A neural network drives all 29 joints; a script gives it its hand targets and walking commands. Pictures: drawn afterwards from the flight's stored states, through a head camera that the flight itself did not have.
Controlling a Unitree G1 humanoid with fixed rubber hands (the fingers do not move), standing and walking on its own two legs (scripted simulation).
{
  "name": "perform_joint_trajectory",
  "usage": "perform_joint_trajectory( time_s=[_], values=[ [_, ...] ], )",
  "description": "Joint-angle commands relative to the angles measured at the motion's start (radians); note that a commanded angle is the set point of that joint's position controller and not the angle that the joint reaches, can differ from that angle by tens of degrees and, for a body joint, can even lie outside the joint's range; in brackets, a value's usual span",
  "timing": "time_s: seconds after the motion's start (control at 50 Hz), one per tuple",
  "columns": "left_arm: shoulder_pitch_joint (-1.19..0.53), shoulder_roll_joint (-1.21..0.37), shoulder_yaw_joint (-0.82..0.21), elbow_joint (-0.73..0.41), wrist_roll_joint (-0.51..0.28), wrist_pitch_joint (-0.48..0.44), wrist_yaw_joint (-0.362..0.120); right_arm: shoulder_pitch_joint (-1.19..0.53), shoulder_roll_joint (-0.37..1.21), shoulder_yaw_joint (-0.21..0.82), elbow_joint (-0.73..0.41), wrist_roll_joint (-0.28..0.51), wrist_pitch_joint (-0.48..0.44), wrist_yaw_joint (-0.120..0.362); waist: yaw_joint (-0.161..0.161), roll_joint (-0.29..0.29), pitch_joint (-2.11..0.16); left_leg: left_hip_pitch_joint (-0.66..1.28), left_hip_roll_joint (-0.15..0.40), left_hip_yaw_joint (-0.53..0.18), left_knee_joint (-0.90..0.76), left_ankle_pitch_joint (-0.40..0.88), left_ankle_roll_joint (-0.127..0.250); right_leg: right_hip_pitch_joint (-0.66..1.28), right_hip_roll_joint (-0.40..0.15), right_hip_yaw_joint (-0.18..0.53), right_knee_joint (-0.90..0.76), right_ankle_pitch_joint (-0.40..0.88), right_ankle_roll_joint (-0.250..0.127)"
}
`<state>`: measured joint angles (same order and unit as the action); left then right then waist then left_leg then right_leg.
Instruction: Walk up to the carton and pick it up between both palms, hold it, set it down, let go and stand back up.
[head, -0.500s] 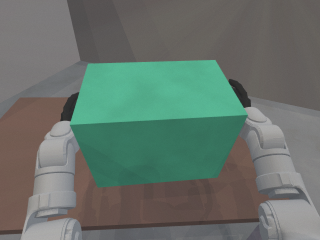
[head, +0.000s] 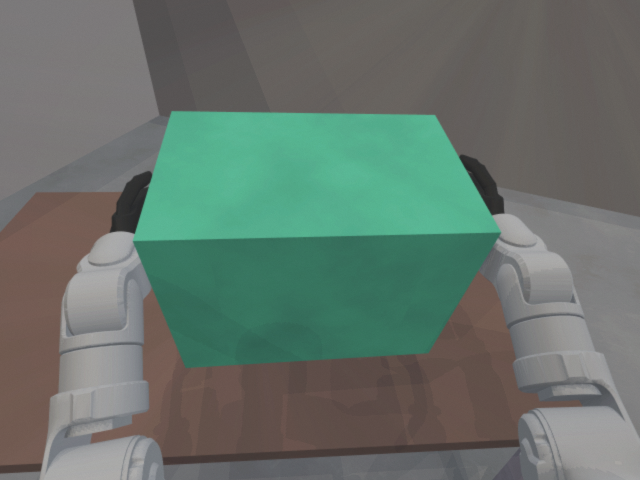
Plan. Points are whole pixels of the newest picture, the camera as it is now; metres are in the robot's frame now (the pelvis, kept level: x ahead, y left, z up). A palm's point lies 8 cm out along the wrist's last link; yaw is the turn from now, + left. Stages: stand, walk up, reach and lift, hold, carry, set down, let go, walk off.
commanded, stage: hold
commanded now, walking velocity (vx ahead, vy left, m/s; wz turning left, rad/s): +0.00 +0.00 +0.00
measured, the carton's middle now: (310, 241) +0.38 +0.00 +0.16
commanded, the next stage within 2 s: none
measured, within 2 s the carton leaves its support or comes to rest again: neither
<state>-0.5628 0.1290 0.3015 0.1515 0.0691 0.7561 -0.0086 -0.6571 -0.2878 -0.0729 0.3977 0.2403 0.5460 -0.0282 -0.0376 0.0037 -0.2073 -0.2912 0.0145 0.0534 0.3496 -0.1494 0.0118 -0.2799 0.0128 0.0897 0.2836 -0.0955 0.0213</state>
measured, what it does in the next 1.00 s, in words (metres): stands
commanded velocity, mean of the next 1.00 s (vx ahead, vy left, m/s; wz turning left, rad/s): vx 0.00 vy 0.00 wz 0.00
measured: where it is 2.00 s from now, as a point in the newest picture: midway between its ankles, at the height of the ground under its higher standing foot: outside the picture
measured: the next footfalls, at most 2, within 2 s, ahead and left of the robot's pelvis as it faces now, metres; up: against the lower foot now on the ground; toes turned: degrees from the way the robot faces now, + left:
none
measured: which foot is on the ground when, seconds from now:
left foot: down 0.00-1.00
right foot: down 0.00-1.00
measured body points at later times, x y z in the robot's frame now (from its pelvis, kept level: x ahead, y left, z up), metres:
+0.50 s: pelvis -0.01 +0.00 +0.00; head -0.06 +0.00 +0.45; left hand +0.36 +0.20 +0.17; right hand +0.38 -0.21 +0.20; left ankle +0.01 +0.11 -0.75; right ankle +0.03 -0.14 -0.75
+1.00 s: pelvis +0.01 +0.00 +0.00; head -0.03 +0.01 +0.45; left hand +0.38 +0.21 +0.19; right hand +0.39 -0.21 +0.20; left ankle +0.01 +0.11 -0.75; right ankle +0.03 -0.14 -0.75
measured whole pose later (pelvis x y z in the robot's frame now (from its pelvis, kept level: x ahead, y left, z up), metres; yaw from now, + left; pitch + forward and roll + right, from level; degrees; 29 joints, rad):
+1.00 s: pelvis +0.01 +0.00 +0.00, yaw +0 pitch +5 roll -1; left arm -0.55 0.13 0.29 0.10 0.07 0.76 -0.02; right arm -0.62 -0.28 -0.09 0.33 0.25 0.55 -0.04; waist -0.04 0.01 -0.19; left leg -0.28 0.01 0.05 0.34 -0.15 0.01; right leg -0.27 0.01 0.09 0.27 -0.10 0.02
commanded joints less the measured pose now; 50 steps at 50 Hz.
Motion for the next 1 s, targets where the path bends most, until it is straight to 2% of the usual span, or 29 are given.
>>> perform_joint_trajectory(
  time_s=[0.0,0.02,0.04,0.1,0.12,0.16,0.18,0.2,0.22,0.26,0.3,0.34,0.36,0.4,0.42,0.46,0.54,0.58,0.6,0.68,0.7,0.74,0.76,0.8,0.86,0.88,0.94,0.96,0.98],
  values=[
    [-0.709,-0.432,-0.446,-0.245,-0.177,-0.082,-0.176,-0.713,0.506,0.286,-0.382,0.146,-0.035,0.127,-0.05,0.018,-0.361,0.203,-0.055,-0.073,-0.054,0.24,-0.051,0.391,0.053,-0.045,-0.016,0.283,-0.059],
    [-0.72,-0.449,-0.456,-0.252,-0.181,-0.082,-0.173,-0.727,0.499,0.29,-0.396,0.145,-0.04,0.13,-0.06,0.022,-0.373,0.224,-0.051,-0.077,-0.053,0.251,-0.056,0.391,0.056,-0.049,-0.016,0.286,-0.061],
    [-0.712,-0.442,-0.446,-0.219,-0.167,-0.08,-0.175,-0.707,0.491,0.27,-0.338,0.137,-0.034,0.13,-0.052,0.028,-0.336,0.219,-0.048,-0.074,-0.063,0.224,-0.056,0.369,0.055,-0.05,-0.023,0.251,-0.063],
    [-0.727,-0.448,-0.437,-0.182,-0.169,-0.088,-0.17,-0.769,0.508,0.272,-0.361,0.133,-0.047,0.138,-0.033,0.002,-0.345,0.201,-0.042,-0.074,-0.074,0.16,-0.042,0.353,0.052,-0.049,-0.03,0.18,-0.066],
    [-0.742,-0.446,-0.426,-0.163,-0.163,-0.091,-0.171,-0.748,0.512,0.263,-0.314,0.115,-0.046,0.142,-0.04,-0.011,-0.314,0.176,-0.045,-0.07,-0.088,0.115,-0.035,0.344,0.048,-0.051,-0.035,0.146,-0.065],
    [-0.793,-0.462,-0.445,-0.17,-0.176,-0.108,-0.165,-0.763,0.525,0.26,-0.303,0.11,-0.06,0.148,-0.032,0.007,-0.336,0.173,-0.042,-0.065,-0.091,0.071,-0.031,0.323,0.044,-0.05,-0.029,0.111,-0.063],
    [-0.815,-0.457,-0.436,-0.163,-0.172,-0.111,-0.163,-0.761,0.536,0.252,-0.256,0.101,-0.058,0.156,-0.024,0.004,-0.316,0.151,-0.039,-0.069,-0.102,0.023,-0.027,0.307,0.044,-0.05,-0.031,0.054,-0.069],
    [-0.836,-0.46,-0.436,-0.111,-0.165,-0.112,-0.163,-0.79,0.537,0.241,-0.233,0.089,-0.062,0.16,-0.03,0.012,-0.284,0.138,-0.035,-0.067,-0.116,-0.02,-0.023,0.293,0.041,-0.048,-0.034,0.011,-0.07],
    [-0.834,-0.452,-0.419,-0.069,-0.157,-0.114,-0.164,-0.782,0.536,0.229,-0.207,0.069,-0.062,0.165,-0.025,-0.013,-0.255,0.111,-0.035,-0.064,-0.13,-0.062,-0.014,0.288,0.037,-0.046,-0.038,-0.039,-0.071],
    [-0.876,-0.469,-0.423,-0.056,-0.16,-0.123,-0.165,-0.802,0.542,0.209,-0.169,0.057,-0.067,0.176,-0.026,0.007,-0.243,0.075,-0.026,-0.062,-0.149,-0.136,-0.005,0.281,0.035,-0.05,-0.029,-0.088,-0.069],
    [-0.913,-0.488,-0.429,-0.058,-0.164,-0.141,-0.158,-0.839,0.57,0.217,-0.174,0.057,-0.083,0.184,-0.017,-0.003,-0.274,0.076,-0.021,-0.064,-0.152,-0.142,-0.001,0.281,0.041,-0.053,-0.017,-0.098,-0.067],
    [-0.948,-0.499,-0.46,-0.076,-0.184,-0.156,-0.148,-0.829,0.577,0.209,-0.164,0.048,-0.096,0.188,-0.035,0.023,-0.3,0.077,-0.017,-0.076,-0.151,-0.134,-0.008,0.281,0.041,-0.059,-0.009,-0.073,-0.065],
    [-0.987,-0.497,-0.471,-0.132,-0.193,-0.169,-0.139,-0.839,0.593,0.221,-0.18,0.063,-0.105,0.193,-0.024,0.035,-0.34,0.089,-0.019,-0.073,-0.147,-0.108,-0.011,0.285,0.045,-0.065,0.002,-0.049,-0.063],
    [-1.051,-0.517,-0.512,-0.182,-0.23,-0.189,-0.118,-0.875,0.621,0.236,-0.215,0.078,-0.119,0.199,-0.031,0.032,-0.418,0.129,-0.022,-0.077,-0.122,-0.057,-0.018,0.258,0.042,-0.065,0.01,-0.02,-0.065],
    [-1.028,-0.534,-0.529,-0.196,-0.24,-0.192,-0.111,-0.875,0.619,0.253,-0.237,0.089,-0.125,0.199,-0.022,0.03,-0.426,0.143,-0.018,-0.083,-0.114,-0.03,-0.023,0.252,0.046,-0.067,0.009,0.008,-0.064],
    [-0.96,-0.506,-0.482,-0.104,-0.208,-0.177,-0.114,-0.834,0.598,0.243,-0.178,0.082,-0.111,0.197,-0.009,0.017,-0.329,0.107,-0.022,-0.085,-0.127,-0.079,-0.018,0.246,0.045,-0.067,-0.004,-0.024,-0.066],
    [-0.905,-0.475,-0.453,-0.106,-0.186,-0.162,-0.124,-0.811,0.593,0.258,-0.191,0.083,-0.104,0.191,-0.011,-0.022,-0.345,0.136,-0.036,-0.073,-0.114,-0.021,-0.017,0.284,0.04,-0.055,-0.024,0.004,-0.059],
    [-0.883,-0.476,-0.447,-0.144,-0.18,-0.153,-0.126,-0.75,0.585,0.268,-0.165,0.098,-0.088,0.183,-0.021,-0.001,-0.317,0.149,-0.038,-0.08,-0.106,0.039,-0.025,0.306,0.041,-0.055,-0.019,0.087,-0.06],
    [-0.878,-0.475,-0.462,-0.198,-0.185,-0.152,-0.128,-0.754,0.584,0.292,-0.218,0.118,-0.092,0.179,-0.014,0.005,-0.375,0.183,-0.037,-0.08,-0.089,0.1,-0.03,0.317,0.047,-0.057,-0.01,0.136,-0.062],
    [-0.81,-0.467,-0.492,-0.288,-0.213,-0.137,-0.129,-0.714,0.559,0.319,-0.335,0.149,-0.08,0.154,-0.047,0.002,-0.461,0.237,-0.05,-0.085,-0.041,0.269,-0.054,0.388,0.057,-0.055,0.002,0.319,-0.05],
    [-0.786,-0.463,-0.497,-0.328,-0.218,-0.134,-0.13,-0.692,0.562,0.341,-0.379,0.17,-0.074,0.148,-0.045,0.011,-0.477,0.237,-0.052,-0.088,-0.031,0.319,-0.058,0.416,0.056,-0.052,0.01,0.382,-0.049],
    [-0.718,-0.448,-0.488,-0.35,-0.21,-0.114,-0.134,-0.664,0.526,0.347,-0.422,0.188,-0.064,0.136,-0.049,0.025,-0.486,0.259,-0.052,-0.089,-0.021,0.399,-0.07,0.437,0.06,-0.057,0.016,0.448,-0.045],
    [-0.666,-0.436,-0.463,-0.321,-0.192,-0.104,-0.138,-0.658,0.51,0.349,-0.435,0.187,-0.058,0.129,-0.046,0.01,-0.465,0.268,-0.056,-0.088,-0.022,0.398,-0.066,0.446,0.06,-0.052,0.011,0.464,-0.043],
    [-0.607,-0.403,-0.421,-0.284,-0.161,-0.073,-0.158,-0.608,0.477,0.321,-0.376,0.174,-0.027,0.12,-0.061,0.007,-0.383,0.245,-0.059,-0.087,-0.036,0.367,-0.066,0.449,0.054,-0.05,0.002,0.452,-0.045],
    [-0.54,-0.403,-0.415,-0.269,-0.136,-0.046,-0.183,-0.608,0.457,0.309,-0.395,0.168,-0.017,0.116,-0.054,0.009,-0.368,0.25,-0.054,-0.076,-0.038,0.357,-0.064,0.449,0.053,-0.045,-0.003,0.434,-0.051],
    [-0.555,-0.414,-0.429,-0.289,-0.145,-0.051,-0.186,-0.618,0.468,0.322,-0.426,0.175,-0.021,0.114,-0.064,0.008,-0.38,0.252,-0.053,-0.079,-0.037,0.379,-0.063,0.468,0.055,-0.041,-0.005,0.454,-0.051],
    [-0.577,-0.412,-0.45,-0.347,-0.171,-0.065,-0.181,-0.642,0.48,0.354,-0.507,0.191,-0.031,0.11,-0.051,0.002,-0.417,0.26,-0.054,-0.075,-0.028,0.411,-0.062,0.465,0.058,-0.048,0.007,0.47,-0.047],
    [-0.558,-0.427,-0.458,-0.346,-0.174,-0.057,-0.178,-0.619,0.465,0.34,-0.489,0.189,-0.026,0.11,-0.066,0.029,-0.405,0.273,-0.052,-0.083,-0.023,0.432,-0.071,0.452,0.059,-0.048,0.004,0.475,-0.047],
    [-0.588,-0.426,-0.459,-0.365,-0.18,-0.063,-0.177,-0.625,0.462,0.34,-0.49,0.186,-0.025,0.114,-0.063,0.023,-0.401,0.276,-0.05,-0.08,-0.028,0.427,-0.069,0.433,0.061,-0.052,0.0,0.448,-0.046]
  ],
)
